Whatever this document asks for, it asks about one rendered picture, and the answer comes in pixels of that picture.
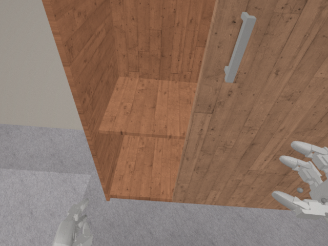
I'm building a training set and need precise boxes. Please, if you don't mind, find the handle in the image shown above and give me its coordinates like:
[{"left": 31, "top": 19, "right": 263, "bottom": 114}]
[{"left": 224, "top": 12, "right": 257, "bottom": 83}]

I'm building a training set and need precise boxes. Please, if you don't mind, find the robot left hand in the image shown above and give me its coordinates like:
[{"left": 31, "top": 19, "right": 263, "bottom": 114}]
[{"left": 52, "top": 198, "right": 93, "bottom": 246}]

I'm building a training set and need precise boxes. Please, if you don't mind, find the robot right hand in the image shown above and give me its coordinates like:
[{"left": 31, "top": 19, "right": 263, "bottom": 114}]
[{"left": 272, "top": 141, "right": 328, "bottom": 224}]

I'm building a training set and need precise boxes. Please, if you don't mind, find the wardrobe door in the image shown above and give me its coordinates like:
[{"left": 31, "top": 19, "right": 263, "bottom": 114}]
[{"left": 172, "top": 0, "right": 328, "bottom": 210}]

